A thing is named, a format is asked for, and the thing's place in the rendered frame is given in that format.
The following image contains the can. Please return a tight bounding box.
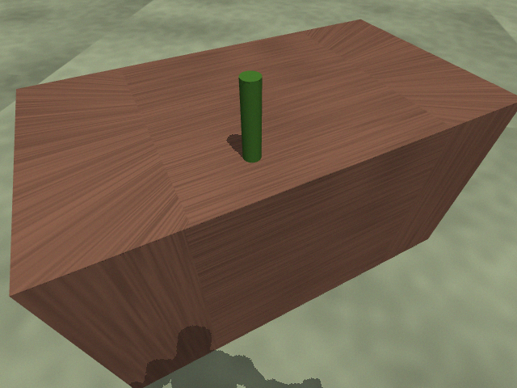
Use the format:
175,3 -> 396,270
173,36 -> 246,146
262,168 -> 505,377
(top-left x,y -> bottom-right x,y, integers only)
238,70 -> 262,162

